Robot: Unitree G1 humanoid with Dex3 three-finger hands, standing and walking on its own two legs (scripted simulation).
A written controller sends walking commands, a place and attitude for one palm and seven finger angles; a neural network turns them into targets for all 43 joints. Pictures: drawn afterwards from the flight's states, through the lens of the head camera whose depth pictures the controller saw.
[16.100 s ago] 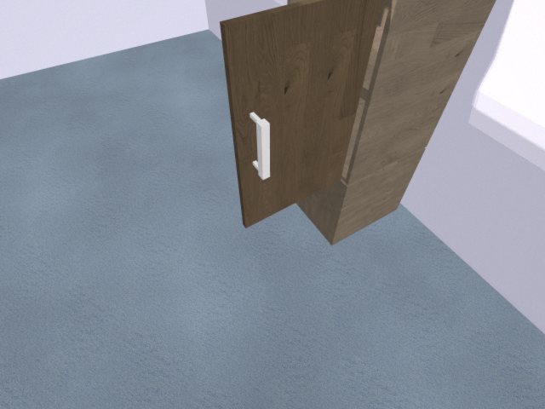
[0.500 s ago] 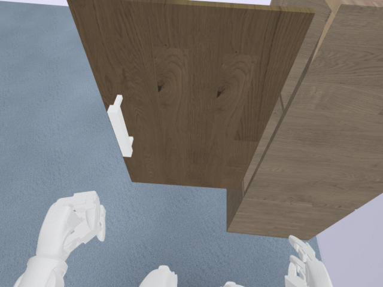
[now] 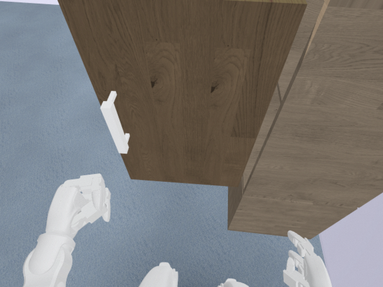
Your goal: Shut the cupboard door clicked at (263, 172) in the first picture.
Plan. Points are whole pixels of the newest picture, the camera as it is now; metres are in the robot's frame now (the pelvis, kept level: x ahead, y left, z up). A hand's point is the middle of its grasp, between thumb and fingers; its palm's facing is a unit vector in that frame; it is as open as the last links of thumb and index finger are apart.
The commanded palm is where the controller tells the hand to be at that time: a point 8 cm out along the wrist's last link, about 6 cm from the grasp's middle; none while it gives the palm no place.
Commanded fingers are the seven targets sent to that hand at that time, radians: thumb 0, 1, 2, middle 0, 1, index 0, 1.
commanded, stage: bring the fist close to the handle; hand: left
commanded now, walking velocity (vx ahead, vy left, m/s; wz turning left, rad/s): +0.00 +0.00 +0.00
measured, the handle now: (118, 124) +0.46 +0.21 +0.06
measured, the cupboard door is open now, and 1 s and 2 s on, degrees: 92 92 81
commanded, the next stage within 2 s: push the door shut along its arc in 1.16 s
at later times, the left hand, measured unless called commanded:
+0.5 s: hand (118, 172) +0.33 +0.18 +0.06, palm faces -0.03 -1.00 -0.02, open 3.1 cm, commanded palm +0.31 +0.23 +0.06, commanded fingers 0.00 0.90 0.90 -1.30 -1.50 -1.30 -1.50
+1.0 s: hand (130, 156) +0.37 +0.16 +0.06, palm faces -0.03 -1.00 -0.02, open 3.1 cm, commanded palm +0.34 +0.21 +0.06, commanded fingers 0.00 0.90 0.90 -1.30 -1.50 -1.30 -1.50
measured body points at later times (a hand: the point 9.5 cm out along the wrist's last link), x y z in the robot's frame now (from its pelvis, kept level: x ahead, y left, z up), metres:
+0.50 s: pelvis +0.01 +0.00 +0.01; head +0.07 +0.01 +0.45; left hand +0.32 +0.23 +0.06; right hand +0.16 -0.25 -0.08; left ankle +0.05 +0.09 -0.66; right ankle -0.01 -0.09 -0.66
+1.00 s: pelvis +0.01 +0.01 +0.01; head +0.07 +0.02 +0.46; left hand +0.36 +0.21 +0.06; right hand +0.12 -0.24 -0.09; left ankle +0.05 +0.09 -0.66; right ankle -0.01 -0.09 -0.66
